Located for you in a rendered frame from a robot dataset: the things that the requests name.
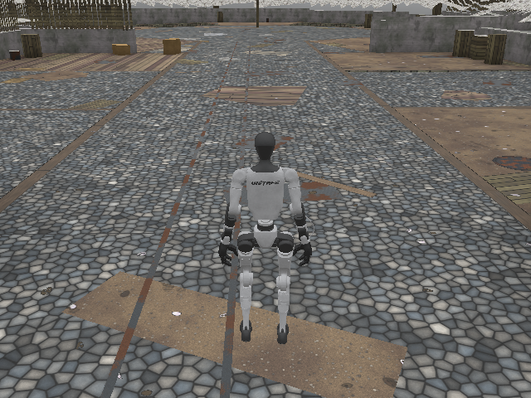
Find robot right forearm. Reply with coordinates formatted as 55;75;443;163
294;202;310;245

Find right robot hand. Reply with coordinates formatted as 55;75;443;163
293;242;312;266

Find right robot foot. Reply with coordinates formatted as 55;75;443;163
277;324;289;344

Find robot right upper arm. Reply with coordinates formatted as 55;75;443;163
282;167;302;215

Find robot left upper arm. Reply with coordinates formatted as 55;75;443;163
228;168;248;215

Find robot left forearm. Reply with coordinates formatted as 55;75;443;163
221;202;236;245

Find left robot shin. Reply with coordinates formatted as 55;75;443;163
240;273;251;330

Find left robot hand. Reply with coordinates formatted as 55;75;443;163
218;243;238;266

